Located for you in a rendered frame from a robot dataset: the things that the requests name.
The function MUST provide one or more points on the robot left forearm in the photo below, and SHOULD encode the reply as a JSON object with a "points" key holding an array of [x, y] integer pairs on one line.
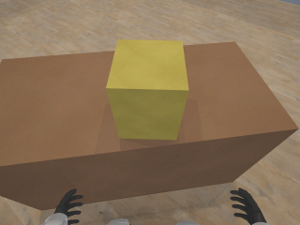
{"points": [[56, 219]]}

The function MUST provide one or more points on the carton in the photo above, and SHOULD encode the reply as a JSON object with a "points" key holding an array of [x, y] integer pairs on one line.
{"points": [[148, 88]]}

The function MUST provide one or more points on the pedestal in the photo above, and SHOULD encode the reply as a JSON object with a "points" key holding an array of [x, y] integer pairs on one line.
{"points": [[57, 130]]}

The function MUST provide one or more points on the robot left hand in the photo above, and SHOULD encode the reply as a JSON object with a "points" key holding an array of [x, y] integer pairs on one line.
{"points": [[65, 205]]}

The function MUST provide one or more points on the robot right hand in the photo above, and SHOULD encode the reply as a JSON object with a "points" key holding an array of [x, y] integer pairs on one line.
{"points": [[254, 213]]}

